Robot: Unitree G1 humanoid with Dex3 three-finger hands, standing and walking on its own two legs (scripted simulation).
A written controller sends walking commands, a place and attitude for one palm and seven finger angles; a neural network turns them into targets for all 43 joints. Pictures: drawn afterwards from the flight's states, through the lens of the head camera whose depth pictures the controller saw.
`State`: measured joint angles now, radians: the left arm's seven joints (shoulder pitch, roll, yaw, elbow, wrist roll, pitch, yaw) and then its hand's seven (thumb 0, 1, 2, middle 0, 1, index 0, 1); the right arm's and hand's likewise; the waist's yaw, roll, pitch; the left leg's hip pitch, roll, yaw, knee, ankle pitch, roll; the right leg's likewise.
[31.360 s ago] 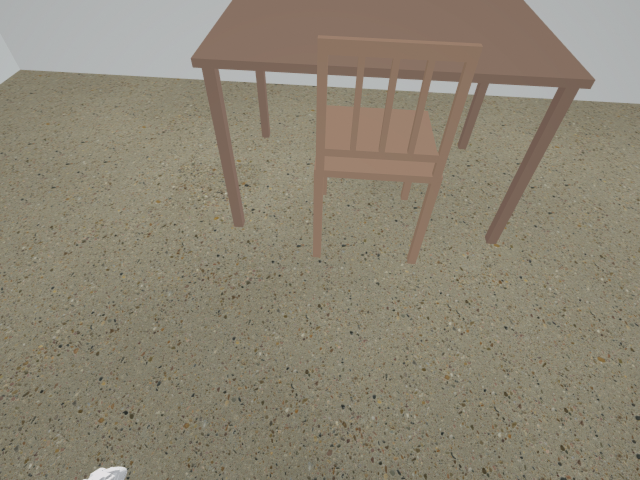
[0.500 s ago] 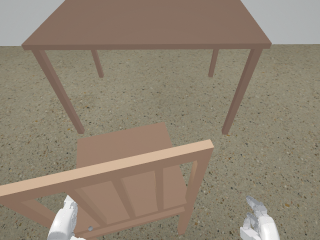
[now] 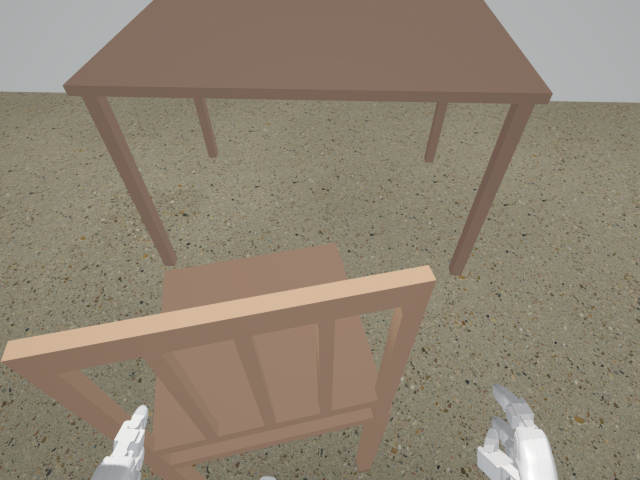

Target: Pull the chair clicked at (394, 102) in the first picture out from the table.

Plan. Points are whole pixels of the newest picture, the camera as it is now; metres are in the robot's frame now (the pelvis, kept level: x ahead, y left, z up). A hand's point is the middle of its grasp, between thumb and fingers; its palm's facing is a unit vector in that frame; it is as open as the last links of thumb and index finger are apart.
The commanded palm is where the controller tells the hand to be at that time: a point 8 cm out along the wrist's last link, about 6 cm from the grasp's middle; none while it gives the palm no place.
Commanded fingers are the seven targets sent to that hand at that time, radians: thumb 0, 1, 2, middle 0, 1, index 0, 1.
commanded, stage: draw the hand back to the body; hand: left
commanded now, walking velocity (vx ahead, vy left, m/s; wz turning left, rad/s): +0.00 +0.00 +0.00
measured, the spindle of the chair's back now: (258, 383) +0.26 +0.10 -0.04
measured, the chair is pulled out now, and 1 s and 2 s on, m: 0.59 0.59 0.59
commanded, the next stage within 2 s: step back with the hand held close in 1.68 s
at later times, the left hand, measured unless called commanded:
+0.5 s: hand (133, 458) +0.14 +0.19 +0.06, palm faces -0.01 -1.00 -0.09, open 17.5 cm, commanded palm +0.10 +0.26 +0.09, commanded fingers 0.00 -0.51 0.22 -0.00 -0.01 -0.00 -0.01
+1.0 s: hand (95, 444) +0.15 +0.23 +0.07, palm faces +0.15 -0.90 -0.40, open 13.3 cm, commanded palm +0.14 +0.29 +0.18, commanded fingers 0.00 0.39 0.65 -0.13 -0.19 -0.13 -0.19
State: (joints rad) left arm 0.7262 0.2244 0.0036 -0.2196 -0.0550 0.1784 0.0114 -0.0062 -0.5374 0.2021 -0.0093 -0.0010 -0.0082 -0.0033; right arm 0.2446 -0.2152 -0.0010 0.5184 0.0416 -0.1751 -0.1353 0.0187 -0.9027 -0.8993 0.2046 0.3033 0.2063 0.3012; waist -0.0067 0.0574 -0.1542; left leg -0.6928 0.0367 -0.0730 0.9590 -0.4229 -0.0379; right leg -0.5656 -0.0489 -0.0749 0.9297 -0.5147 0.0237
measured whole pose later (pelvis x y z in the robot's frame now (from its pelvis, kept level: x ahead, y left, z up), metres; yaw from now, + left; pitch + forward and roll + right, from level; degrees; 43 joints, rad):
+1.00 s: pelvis +0.02 +0.01 +0.04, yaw -1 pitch -2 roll -1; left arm 0.72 0.40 0.08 -0.40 -0.08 0.17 0.11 0.00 0.05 0.49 -0.27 -0.19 -0.17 -0.13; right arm 0.20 -0.20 0.08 0.65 0.03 -0.23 -0.15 0.02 -0.90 -0.90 0.20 0.30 0.21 0.30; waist 0.07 0.05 0.02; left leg -0.31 0.05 -0.03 0.68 -0.35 -0.03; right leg -0.18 -0.04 -0.05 0.61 -0.40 0.03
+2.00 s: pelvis -0.01 -0.03 +0.05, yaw -1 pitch -4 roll +0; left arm 0.58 0.53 0.15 -0.38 -0.11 0.23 0.08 0.02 0.89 0.90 -0.30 -0.34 -0.37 -0.33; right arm 0.15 -0.24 0.05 0.59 0.09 -0.13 -0.14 0.02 -0.90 -0.90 0.20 0.30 0.21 0.30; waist 0.10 0.05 0.19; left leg -0.23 0.08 -0.05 0.51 -0.21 -0.08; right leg -0.14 -0.01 -0.07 0.53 -0.32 -0.01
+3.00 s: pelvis -0.21 +0.03 +0.05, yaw +3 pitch -2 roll +0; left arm 0.51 0.40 0.39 -0.43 0.01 -0.13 0.14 0.02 0.89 0.90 -0.21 -0.30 -0.21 -0.30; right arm 0.26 -0.17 0.04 0.64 0.01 -0.19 -0.10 0.02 -0.90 -0.90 0.20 0.30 0.21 0.30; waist -0.02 -0.02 -0.03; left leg -0.35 -0.01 -0.02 0.54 -0.26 0.02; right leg -0.27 -0.01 -0.01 0.54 -0.26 0.00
